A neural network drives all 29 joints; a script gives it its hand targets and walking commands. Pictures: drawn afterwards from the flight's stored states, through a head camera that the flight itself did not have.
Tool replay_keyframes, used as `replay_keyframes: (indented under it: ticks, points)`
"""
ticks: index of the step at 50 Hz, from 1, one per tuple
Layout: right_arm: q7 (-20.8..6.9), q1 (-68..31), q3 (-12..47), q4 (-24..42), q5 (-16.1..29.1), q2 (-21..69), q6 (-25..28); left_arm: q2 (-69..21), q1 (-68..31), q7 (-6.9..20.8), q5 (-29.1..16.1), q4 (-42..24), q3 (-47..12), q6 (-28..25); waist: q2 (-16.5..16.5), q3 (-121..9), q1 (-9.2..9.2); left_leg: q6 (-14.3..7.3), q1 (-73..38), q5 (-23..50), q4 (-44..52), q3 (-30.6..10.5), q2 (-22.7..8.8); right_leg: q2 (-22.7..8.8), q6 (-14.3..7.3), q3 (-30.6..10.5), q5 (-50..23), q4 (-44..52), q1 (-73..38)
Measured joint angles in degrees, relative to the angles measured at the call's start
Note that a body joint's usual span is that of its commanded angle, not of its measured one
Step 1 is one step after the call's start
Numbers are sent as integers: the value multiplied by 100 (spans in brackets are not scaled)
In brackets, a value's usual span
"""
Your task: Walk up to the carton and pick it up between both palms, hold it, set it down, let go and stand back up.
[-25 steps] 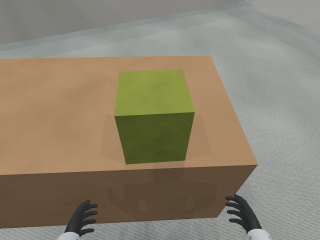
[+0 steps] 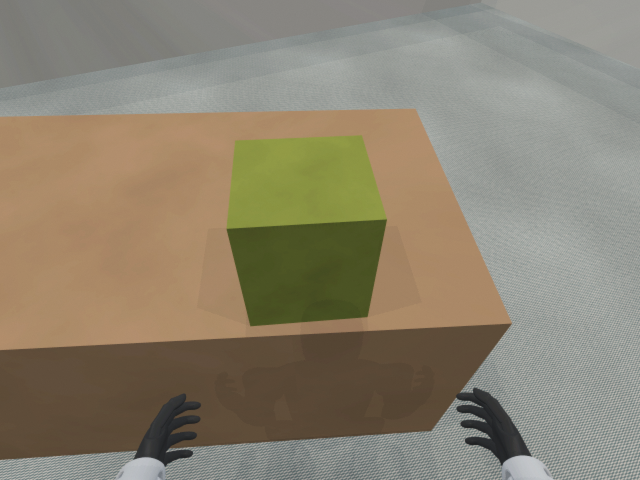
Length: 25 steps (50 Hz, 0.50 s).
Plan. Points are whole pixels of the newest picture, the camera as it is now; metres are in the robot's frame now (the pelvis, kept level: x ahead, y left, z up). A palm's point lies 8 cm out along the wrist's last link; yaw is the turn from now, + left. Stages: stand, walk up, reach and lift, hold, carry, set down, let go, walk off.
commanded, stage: stand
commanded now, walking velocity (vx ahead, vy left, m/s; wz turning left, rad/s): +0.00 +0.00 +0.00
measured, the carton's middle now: (304, 233) +0.49 +0.04 -0.01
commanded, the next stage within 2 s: none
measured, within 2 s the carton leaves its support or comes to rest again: neither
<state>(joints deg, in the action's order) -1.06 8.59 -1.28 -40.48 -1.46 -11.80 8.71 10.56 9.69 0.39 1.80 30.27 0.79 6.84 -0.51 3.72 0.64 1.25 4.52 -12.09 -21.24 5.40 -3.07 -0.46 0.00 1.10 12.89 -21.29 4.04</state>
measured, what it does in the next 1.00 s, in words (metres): stands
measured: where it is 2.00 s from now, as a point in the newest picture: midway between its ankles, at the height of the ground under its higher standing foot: outside the picture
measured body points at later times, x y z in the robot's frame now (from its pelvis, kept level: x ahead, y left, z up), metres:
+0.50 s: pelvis -0.01 +0.02 -0.01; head +0.00 +0.02 +0.44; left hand +0.16 +0.24 -0.10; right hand +0.05 -0.26 -0.12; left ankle +0.00 +0.13 -0.75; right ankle -0.01 -0.12 -0.75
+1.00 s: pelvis -0.01 +0.01 -0.01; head -0.01 +0.01 +0.44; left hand +0.14 +0.24 -0.11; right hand +0.03 -0.26 -0.13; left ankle +0.00 +0.13 -0.75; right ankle -0.01 -0.12 -0.75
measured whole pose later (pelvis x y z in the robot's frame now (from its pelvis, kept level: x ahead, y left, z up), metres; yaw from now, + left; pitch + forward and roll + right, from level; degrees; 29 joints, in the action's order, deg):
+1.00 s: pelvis -0.01 +0.01 -0.01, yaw -8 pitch +1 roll +1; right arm -0.8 17.7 -1.9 -42.2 -1.9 -14.8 -1.5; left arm 12.6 17.1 0.4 2.0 35.3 1.0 -0.5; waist -0.3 -0.8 -1.0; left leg -0.1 14.1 -15.9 -29.5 13.1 -4.8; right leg 1.1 1.2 -6.9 14.4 -31.3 18.0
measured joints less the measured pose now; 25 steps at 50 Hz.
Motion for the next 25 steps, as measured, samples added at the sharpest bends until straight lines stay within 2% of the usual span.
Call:
replay_keyframes:
  ticks: [3,7,18,25]
  points:
    - [20,41,-61,102,-86,-91,-562,147,182,50,93,141,56,-450,62,-128,29,7,387,-138,-310,104,-84,64,26,-113,35,-233,409]
    - [-8,276,-186,60,-54,-258,-904,296,396,83,81,323,164,-697,105,-200,21,-9,709,-278,-602,223,-144,109,34,-242,99,-495,776]
    - [-57,828,-202,-6,-75,-352,-1018,310,503,54,50,321,82,-751,28,-393,-132,-102,926,-403,-829,453,-126,86,114,-482,194,-823,1134]
    - [-38,929,-134,-18,-61,-313,-996,258,564,72,39,328,-2,-753,4,-463,-148,-151,952,-413,-839,568,-95,62,157,-599,195,-900,1235]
